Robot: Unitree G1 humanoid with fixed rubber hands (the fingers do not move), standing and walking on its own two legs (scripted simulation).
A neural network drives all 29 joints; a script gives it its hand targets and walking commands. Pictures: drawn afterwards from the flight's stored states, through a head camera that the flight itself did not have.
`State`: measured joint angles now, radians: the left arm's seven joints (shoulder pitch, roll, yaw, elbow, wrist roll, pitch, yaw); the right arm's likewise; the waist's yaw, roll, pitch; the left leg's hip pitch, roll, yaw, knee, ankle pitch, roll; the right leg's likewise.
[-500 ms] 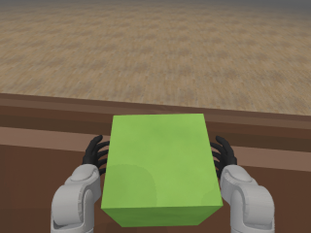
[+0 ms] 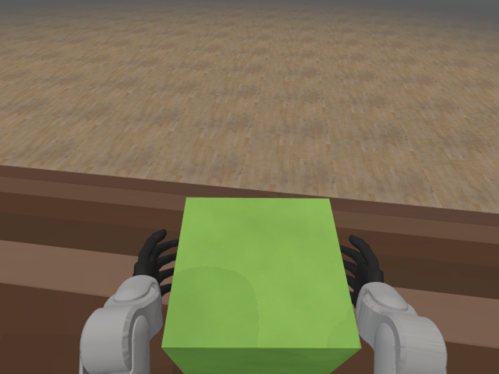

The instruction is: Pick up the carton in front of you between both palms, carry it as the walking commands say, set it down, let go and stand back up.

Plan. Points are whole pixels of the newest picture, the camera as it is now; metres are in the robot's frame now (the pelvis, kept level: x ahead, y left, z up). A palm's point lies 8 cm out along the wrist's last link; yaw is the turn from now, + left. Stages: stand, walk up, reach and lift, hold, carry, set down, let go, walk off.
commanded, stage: carry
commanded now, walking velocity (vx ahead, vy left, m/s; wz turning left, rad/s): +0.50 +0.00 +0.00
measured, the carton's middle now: (256, 296) +0.25 +0.00 +0.03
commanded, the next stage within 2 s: none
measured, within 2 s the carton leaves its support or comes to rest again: neither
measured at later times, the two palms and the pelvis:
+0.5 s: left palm (165, 133) +0.59 +0.21 +0.11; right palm (297, 133) +0.62 -0.09 +0.11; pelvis +0.29 +0.04 -0.02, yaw +2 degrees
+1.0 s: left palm (145, 106) +0.69 +0.28 +0.13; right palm (267, 98) +0.72 -0.02 +0.14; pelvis +0.37 +0.10 +0.02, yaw +2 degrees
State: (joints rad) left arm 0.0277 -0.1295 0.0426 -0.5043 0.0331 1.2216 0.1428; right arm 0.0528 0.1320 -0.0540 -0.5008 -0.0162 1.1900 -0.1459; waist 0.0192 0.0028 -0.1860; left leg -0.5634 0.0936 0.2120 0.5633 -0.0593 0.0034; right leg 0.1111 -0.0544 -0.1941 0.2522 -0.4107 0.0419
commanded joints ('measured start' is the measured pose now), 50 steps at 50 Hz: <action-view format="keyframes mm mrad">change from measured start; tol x64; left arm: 1 -513 -607 -535 59 -200 -58 -73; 50 -909 -639 -557 202 -194 -133 -34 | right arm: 1 -607 585 572 -11 227 -47 85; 50 -778 512 394 274 79 -109 37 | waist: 1 -98 356 -208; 50 -69 103 -194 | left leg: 1 756 287 -671 -223 -352 233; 13 608 119 -84 -93 750 115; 24 219 -64 -228 372 -571 36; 34 339 -58 -163 74 230 -26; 40 -118 -164 -121 62 -364 -40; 46 876 124 -334 -27 1118 85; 50 692 181 -376 -110 844 68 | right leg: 1 -706 71 -19 949 166 -31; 40 426 -185 327 430 1747 -295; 46 -601 87 86 419 -10 -96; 50 -623 61 163 443 -4 -101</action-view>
